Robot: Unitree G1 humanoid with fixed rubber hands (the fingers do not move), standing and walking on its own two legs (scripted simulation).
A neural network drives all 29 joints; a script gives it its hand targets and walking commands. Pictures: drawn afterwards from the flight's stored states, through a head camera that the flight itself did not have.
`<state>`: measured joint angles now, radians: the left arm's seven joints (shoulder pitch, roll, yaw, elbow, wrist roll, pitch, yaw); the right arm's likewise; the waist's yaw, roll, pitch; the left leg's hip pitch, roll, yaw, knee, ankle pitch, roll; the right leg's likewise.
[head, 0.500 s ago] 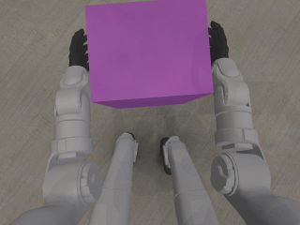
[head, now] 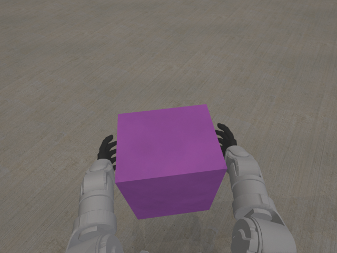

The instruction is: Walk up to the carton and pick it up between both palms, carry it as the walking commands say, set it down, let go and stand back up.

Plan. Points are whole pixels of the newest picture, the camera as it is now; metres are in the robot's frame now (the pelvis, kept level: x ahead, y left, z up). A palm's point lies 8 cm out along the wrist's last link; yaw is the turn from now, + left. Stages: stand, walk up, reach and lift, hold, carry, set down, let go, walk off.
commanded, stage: reach and lift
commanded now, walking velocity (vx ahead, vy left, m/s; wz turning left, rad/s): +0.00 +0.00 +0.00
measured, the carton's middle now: (168, 167) +0.36 +0.01 -0.06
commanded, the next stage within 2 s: none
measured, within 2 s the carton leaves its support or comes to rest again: neither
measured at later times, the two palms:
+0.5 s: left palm (95, 165) +0.31 +0.18 +0.05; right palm (232, 151) +0.34 -0.14 +0.05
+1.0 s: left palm (95, 163) +0.30 +0.17 +0.08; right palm (243, 152) +0.32 -0.15 +0.08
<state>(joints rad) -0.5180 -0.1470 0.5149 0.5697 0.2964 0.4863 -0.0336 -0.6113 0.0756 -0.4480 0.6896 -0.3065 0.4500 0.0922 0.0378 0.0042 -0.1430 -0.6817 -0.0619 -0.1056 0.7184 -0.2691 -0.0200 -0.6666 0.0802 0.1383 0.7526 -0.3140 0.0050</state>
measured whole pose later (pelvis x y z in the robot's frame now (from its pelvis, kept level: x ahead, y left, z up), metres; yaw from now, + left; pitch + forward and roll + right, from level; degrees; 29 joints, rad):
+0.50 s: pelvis +0.05 +0.00 +0.03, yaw +0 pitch +2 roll +0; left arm -0.16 -0.13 0.28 0.24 0.18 0.62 -0.02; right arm -0.23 0.12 -0.23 0.33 -0.18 0.57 0.05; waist 0.04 -0.01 -0.08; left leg -0.23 -0.05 -0.12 0.44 -0.23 -0.01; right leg -0.21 0.06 0.14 0.46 -0.27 -0.01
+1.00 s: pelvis +0.02 +0.00 +0.03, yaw +0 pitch -6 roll +0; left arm -0.26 -0.13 0.29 0.23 0.20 0.77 0.00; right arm -0.31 0.10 -0.24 0.32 -0.18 0.70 0.05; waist 0.03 0.00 0.01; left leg -0.08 -0.04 -0.12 0.38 -0.18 -0.02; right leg -0.07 0.06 0.14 0.41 -0.23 -0.02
